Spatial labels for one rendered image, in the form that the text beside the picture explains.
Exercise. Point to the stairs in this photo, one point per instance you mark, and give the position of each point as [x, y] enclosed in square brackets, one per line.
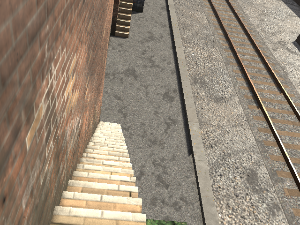
[102, 190]
[123, 18]

